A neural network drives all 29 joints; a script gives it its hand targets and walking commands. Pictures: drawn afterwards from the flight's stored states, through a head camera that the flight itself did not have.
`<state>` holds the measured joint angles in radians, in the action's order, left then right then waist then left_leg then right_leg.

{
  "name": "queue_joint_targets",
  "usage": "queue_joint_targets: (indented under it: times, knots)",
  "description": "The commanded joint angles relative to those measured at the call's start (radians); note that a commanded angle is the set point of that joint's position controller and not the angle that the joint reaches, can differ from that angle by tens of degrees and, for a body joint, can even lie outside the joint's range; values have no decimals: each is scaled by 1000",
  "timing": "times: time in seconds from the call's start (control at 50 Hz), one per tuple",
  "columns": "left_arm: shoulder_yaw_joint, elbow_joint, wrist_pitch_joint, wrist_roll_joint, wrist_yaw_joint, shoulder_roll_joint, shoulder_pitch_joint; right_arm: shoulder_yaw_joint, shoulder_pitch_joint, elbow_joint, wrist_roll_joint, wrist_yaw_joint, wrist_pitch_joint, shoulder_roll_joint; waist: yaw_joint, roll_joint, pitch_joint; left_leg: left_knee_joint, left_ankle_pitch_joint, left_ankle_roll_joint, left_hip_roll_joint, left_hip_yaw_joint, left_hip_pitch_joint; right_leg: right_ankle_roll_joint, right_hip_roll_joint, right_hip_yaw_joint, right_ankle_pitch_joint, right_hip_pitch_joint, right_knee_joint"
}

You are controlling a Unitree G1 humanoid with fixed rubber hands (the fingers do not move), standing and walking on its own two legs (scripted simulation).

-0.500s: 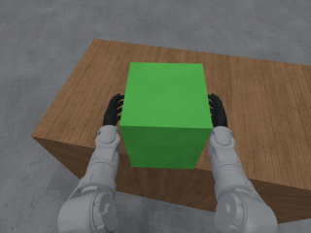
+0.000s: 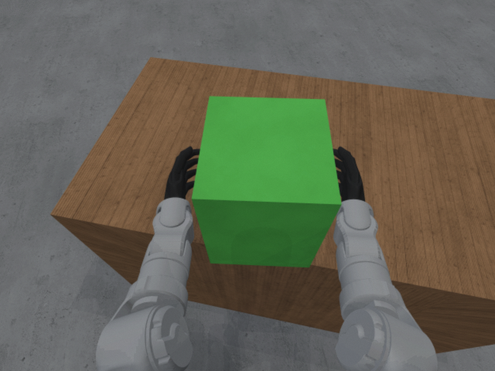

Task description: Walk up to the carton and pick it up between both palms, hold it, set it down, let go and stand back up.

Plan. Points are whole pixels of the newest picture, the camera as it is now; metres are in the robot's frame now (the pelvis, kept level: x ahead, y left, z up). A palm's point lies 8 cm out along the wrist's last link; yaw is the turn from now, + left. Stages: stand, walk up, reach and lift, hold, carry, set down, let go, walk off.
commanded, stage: set down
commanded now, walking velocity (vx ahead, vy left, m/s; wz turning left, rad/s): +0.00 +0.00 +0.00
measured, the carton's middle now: (262, 188) +0.44 -0.01 -0.01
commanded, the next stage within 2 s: none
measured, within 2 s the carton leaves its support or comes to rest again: neither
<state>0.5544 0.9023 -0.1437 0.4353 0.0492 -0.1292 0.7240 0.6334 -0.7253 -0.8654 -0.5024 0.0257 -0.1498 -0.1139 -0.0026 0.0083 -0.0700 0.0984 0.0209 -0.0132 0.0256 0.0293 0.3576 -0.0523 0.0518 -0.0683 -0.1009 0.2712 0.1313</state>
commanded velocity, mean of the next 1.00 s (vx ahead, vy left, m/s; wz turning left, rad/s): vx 0.00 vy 0.00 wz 0.00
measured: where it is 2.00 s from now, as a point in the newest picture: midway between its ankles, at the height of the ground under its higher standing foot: outside the picture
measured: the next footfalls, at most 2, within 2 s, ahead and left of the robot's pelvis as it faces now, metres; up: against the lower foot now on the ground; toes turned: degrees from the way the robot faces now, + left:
none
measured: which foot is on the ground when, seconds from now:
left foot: down 0.00-1.00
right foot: down 0.00-1.00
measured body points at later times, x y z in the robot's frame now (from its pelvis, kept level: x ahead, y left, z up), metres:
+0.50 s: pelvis -0.02 +0.02 -0.01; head +0.08 +0.01 +0.43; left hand +0.44 +0.16 +0.04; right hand +0.44 -0.16 +0.04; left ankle +0.02 +0.13 -0.75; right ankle -0.04 -0.07 -0.75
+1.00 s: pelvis -0.03 +0.01 -0.02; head +0.05 +0.00 +0.42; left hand +0.42 +0.17 +0.04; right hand +0.43 -0.20 +0.05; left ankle +0.02 +0.13 -0.75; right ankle -0.04 -0.07 -0.75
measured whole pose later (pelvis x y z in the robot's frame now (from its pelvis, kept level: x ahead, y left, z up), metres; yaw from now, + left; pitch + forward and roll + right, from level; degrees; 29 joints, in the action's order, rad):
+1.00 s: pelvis -0.03 +0.01 -0.02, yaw -5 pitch +22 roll -1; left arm 0.09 1.15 -0.15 -0.16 0.18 0.13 0.86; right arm -0.06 -0.99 -1.28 0.28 0.05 -0.08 0.29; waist 0.07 0.01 -0.24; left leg 0.42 -0.09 0.00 0.07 0.09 0.71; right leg -0.04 0.08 -0.01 -0.16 0.63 0.41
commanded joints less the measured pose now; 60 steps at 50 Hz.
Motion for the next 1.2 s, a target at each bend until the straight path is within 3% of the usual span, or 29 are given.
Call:
queue_joint_targets:
  times: [0.0, 0.06, 0.12, 0.16, 0.22, 0.34, 0.42, 0.56, 0.68, 0.94, 1.18]
  knots:
    - [-135, -87, -54, 14, -42, -155, 492, -235, -466, 55, -10, -80, -54, -223, 25, -36, -583, 73, 166, 40, -15, -31, -301, 120, -38, 13, 548, -253, 109]
    - [-92, -82, -74, -15, -4, 12, 470, -226, -464, 67, 55, -34, -64, -67, 40, -52, -607, 76, 153, 50, -22, -12, -235, 128, -40, 29, 581, -285, 142]
    - [-117, -76, -112, -120, 67, 202, 503, -308, -520, 64, 227, 45, -83, 117, 64, -67, -688, 99, 149, 71, -27, 19, -117, 139, -40, 60, 663, -319, 207]
    - [-152, -70, -139, -185, 96, 231, 546, -383, -576, 63, 340, 76, -96, 147, 81, -67, -761, 126, 146, 85, -30, 34, -41, 144, -43, 81, 729, -352, 255]
    - [-206, -38, -160, -246, 106, 234, 571, -443, -598, 35, 423, 92, -103, 176, 76, -60, -829, 166, 154, 87, -27, 39, -36, 147, -45, 89, 756, -323, 277]
    - [-253, 36, -116, -302, 107, 247, 542, -474, -583, -87, 504, 92, -84, 282, 53, -20, -778, 245, 196, 42, -6, 16, -209, 119, -22, 65, 561, -54, 210]
    - [-294, 25, -94, -351, 125, 260, 546, -492, -596, -104, 565, 80, -73, 352, 52, -8, -791, 292, 234, 13, 9, -2, -343, 104, -4, 49, 439, 116, 177]
    - [-354, -69, -67, -404, 155, 267, 551, -525, -609, -98, 637, 50, -38, 457, 61, 6, -865, 362, 337, -32, 26, -21, -540, 88, 21, 32, 344, 322, 147]
    - [-397, -114, -44, -458, 161, 282, 546, -576, -644, -97, 697, 33, -12, 507, 71, -13, -890, 396, 352, -33, 29, -23, -558, 95, 23, 34, 331, 373, 166]
    - [-463, 62, -61, -601, 130, 385, 614, -680, -743, -243, 788, 28, 20, 538, 63, -48, -804, 419, 146, 14, 24, -21, -329, 129, -16, 64, 252, 354, 244]
    - [-450, 85, -84, -619, 114, 439, 626, -686, -750, -222, 793, 28, 17, 548, 56, -46, -870, 441, 190, 20, 20, -26, -265, 136, -18, 77, 315, 300, 274]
